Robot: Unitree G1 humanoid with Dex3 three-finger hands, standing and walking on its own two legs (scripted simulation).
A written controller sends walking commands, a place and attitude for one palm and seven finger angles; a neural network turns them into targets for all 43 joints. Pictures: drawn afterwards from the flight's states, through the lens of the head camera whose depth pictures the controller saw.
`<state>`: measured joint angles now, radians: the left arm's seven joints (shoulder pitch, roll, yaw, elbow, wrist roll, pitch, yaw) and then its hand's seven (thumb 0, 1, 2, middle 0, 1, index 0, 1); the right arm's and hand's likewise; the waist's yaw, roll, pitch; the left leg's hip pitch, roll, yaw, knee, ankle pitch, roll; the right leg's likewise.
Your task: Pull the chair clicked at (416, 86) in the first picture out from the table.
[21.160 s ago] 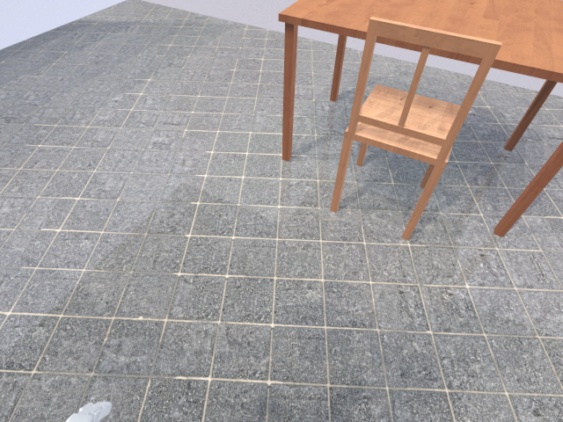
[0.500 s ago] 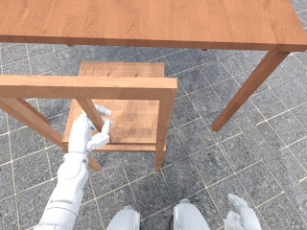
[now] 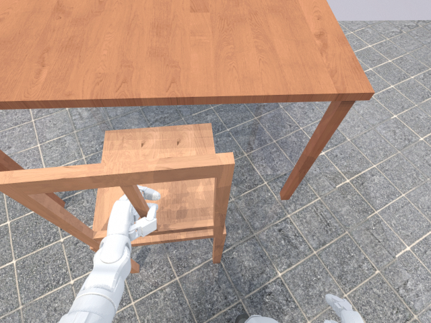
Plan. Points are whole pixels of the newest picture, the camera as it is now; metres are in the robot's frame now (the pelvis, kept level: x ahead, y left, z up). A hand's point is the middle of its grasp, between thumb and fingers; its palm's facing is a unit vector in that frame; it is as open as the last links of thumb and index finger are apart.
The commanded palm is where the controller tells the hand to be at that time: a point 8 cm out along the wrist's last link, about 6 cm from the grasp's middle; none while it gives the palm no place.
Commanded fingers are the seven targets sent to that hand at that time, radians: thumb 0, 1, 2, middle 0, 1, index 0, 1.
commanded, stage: step backward, pulling the chair out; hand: left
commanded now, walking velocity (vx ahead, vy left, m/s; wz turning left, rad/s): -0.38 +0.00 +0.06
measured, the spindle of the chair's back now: (142, 209) +0.34 +0.15 -0.08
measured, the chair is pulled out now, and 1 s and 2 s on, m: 0.07 0.25 0.38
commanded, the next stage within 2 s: none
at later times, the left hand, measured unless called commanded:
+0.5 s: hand (159, 260) +0.24 +0.11 -0.07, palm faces +0.03 -0.99 -0.13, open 5.1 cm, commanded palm +0.21 +0.16 -0.07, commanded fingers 0.00 0.90 0.90 -0.50 -1.45 -0.50 -1.45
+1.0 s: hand (158, 322) +0.14 +0.10 -0.07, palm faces -0.09 -0.99 -0.13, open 5.0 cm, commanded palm +0.12 +0.15 -0.07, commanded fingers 0.00 0.90 0.90 -0.50 -1.45 -0.50 -1.45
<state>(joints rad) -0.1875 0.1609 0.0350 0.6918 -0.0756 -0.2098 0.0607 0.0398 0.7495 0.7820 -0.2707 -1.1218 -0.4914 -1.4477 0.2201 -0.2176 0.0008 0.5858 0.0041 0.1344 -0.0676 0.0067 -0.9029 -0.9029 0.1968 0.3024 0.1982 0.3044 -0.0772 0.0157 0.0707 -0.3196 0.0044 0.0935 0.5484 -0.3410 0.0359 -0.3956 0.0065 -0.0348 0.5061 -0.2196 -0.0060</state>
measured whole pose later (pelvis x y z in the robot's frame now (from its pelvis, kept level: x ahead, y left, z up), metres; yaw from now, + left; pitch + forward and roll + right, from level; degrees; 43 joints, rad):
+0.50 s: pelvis -0.07 -0.02 +0.00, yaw -1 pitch +4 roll +0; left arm -0.21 0.13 0.00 0.76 -0.08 -0.19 0.09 0.03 0.72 0.80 -0.28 -1.14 -0.49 -1.45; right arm 0.18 -0.21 0.02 0.64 0.00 0.11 -0.08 0.01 -0.90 -0.90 0.20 0.30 0.20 0.30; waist -0.04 0.02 0.08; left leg -0.37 0.02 0.10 0.55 -0.25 0.03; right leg -0.36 0.00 -0.02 0.55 -0.25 0.00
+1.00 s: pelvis -0.16 +0.01 +0.00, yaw -1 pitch +4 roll +1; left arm -0.17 0.11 -0.09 0.68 -0.04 -0.14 0.10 0.01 0.73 0.78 -0.23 -1.15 -0.49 -1.45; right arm 0.19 -0.18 0.00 0.62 -0.01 0.09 -0.08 0.01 -0.90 -0.90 0.20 0.30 0.20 0.30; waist -0.04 0.00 0.06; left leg -0.34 0.06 0.04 0.54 -0.27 -0.04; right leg -0.40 -0.04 -0.03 0.55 -0.23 0.01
